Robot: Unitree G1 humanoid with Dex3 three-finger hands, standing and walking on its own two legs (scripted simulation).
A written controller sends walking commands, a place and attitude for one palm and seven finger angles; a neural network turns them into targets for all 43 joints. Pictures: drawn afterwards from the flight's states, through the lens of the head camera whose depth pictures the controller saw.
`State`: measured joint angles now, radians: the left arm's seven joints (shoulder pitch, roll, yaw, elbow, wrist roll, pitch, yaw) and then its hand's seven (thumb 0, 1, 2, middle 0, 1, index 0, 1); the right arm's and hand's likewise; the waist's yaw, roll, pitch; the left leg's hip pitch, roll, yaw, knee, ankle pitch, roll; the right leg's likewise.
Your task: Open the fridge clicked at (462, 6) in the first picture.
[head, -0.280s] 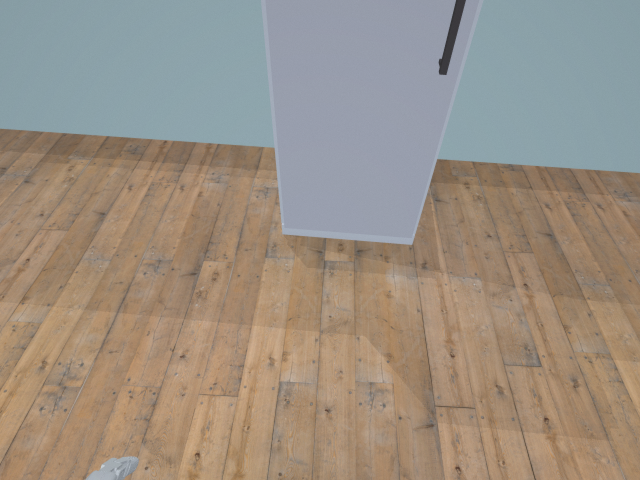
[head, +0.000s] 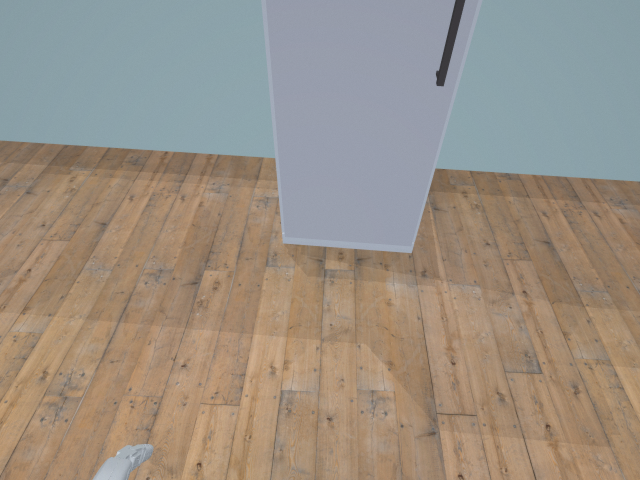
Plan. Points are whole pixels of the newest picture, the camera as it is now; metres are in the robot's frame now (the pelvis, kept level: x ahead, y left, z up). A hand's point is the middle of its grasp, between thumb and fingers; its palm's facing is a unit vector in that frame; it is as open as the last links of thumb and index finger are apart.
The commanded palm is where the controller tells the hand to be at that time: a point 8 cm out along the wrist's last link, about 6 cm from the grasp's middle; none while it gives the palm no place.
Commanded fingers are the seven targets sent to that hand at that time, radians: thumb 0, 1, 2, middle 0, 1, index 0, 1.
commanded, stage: stand and wait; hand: right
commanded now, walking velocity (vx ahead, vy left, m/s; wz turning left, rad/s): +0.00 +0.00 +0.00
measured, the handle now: (449, 35) +1.07 -0.27 +0.13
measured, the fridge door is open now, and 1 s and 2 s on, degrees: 0 0 0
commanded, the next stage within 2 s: look at it before walking up in 0.86 s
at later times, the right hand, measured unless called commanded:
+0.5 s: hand out of the picture +0.06 -0.23 -0.15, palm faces -0.03 +0.94 -0.34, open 7.4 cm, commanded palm none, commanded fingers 0.00 -0.90 -0.90 0.20 0.30 0.20 0.30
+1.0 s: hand out of the picture +0.05 -0.22 -0.15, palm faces -0.04 +0.95 -0.32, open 7.4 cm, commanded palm none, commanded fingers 0.00 -0.90 -0.90 0.20 0.30 0.20 0.30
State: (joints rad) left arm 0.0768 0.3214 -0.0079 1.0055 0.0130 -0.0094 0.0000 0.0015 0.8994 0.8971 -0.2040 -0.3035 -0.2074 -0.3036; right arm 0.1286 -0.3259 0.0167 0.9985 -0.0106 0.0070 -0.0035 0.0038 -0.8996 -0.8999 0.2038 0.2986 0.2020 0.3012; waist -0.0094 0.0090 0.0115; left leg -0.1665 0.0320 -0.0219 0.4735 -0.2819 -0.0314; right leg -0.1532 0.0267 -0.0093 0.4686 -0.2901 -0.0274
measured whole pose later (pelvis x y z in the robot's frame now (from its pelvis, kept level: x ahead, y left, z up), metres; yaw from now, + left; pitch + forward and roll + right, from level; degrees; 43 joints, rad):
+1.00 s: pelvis -0.03 +0.02 +0.01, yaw +1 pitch -2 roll +0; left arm 0.13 0.34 -0.01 1.12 0.01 -0.01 0.00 0.00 0.90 0.90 -0.20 -0.30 -0.21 -0.30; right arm 0.15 -0.33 0.01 1.08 -0.01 0.00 0.00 0.00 -0.90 -0.90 0.20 0.30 0.20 0.30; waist 0.00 0.01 0.03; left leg -0.16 0.00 -0.02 0.39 -0.20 0.00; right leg -0.15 -0.01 -0.01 0.39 -0.21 0.00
